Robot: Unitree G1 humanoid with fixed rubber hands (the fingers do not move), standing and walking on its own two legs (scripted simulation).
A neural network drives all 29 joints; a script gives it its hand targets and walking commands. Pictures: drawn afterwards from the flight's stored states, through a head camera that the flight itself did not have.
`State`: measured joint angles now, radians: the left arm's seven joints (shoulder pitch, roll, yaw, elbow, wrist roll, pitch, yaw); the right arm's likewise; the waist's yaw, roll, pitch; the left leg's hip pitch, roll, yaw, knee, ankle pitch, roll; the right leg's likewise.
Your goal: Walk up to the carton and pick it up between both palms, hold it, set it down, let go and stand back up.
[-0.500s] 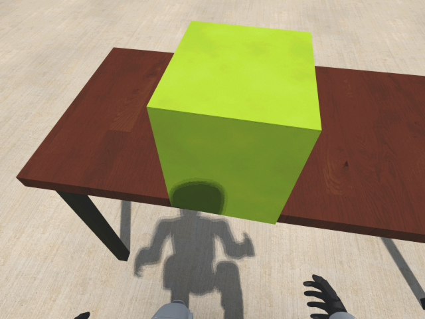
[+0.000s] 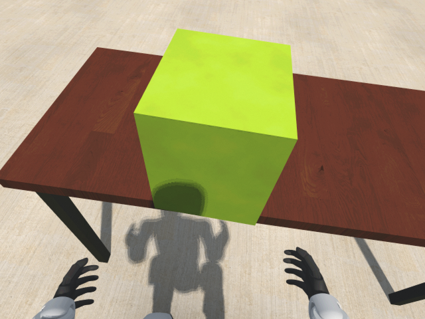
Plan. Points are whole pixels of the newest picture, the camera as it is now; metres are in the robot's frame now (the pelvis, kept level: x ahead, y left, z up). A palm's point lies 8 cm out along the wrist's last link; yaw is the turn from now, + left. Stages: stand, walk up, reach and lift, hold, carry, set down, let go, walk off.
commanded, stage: reach and lift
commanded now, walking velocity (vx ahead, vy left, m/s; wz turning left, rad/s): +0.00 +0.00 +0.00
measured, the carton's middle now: (218, 131) +0.45 +0.04 +0.09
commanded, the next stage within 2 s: none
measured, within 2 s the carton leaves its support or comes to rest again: neither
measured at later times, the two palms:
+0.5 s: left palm (73, 261) +0.20 +0.27 -0.03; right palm (312, 273) +0.21 -0.16 -0.01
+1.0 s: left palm (71, 250) +0.20 +0.26 +0.03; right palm (320, 273) +0.20 -0.16 +0.03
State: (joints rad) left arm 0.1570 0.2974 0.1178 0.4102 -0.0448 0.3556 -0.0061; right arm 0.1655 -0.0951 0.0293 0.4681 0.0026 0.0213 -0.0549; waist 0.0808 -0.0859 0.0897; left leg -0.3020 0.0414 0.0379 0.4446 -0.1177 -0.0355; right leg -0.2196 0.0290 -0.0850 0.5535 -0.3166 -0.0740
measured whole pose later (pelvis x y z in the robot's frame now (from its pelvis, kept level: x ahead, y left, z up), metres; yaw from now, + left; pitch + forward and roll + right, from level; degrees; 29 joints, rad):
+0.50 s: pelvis +0.04 +0.04 +0.02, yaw -3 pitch -2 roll +0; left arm 0.32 0.25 -0.01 0.19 -0.12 0.17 0.03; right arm 0.32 -0.14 0.01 0.28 0.08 -0.04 -0.01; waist 0.08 -0.05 0.02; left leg -0.15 0.01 0.10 0.30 -0.12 0.01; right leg -0.04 0.01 -0.02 0.31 -0.24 -0.02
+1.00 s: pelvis +0.04 +0.04 +0.02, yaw -3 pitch -2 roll +0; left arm 0.44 0.25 -0.03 -0.01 -0.19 0.01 -0.01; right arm 0.47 -0.14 0.05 -0.03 0.12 -0.06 -0.06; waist 0.07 0.01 0.01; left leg -0.12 0.03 0.11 0.27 -0.10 0.00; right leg -0.01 0.02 -0.01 0.27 -0.21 -0.03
